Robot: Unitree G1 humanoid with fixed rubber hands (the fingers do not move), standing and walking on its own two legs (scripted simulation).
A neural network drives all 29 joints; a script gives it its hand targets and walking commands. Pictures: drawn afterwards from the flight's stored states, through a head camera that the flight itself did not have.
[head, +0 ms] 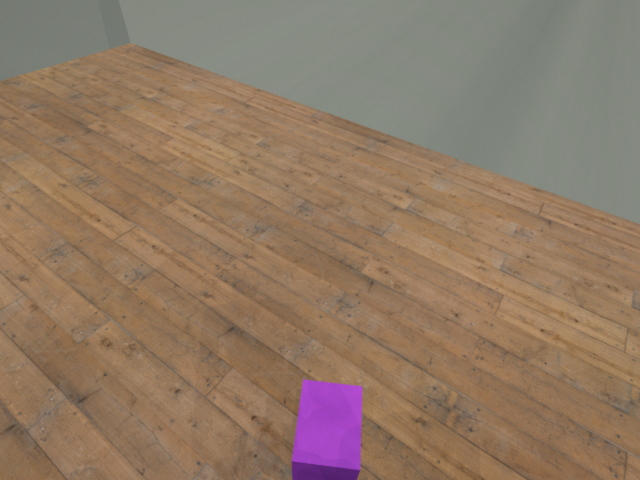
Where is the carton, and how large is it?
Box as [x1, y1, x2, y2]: [292, 379, 361, 479]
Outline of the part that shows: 303,379 292,455 292,479 356,479 359,471 360,459 361,386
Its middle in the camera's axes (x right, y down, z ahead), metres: +0.02 +0.54 +1.05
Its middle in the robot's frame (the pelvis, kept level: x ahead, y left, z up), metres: +0.41 -0.04 -0.65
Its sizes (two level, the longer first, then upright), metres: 0.201 0.160 0.233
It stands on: the floor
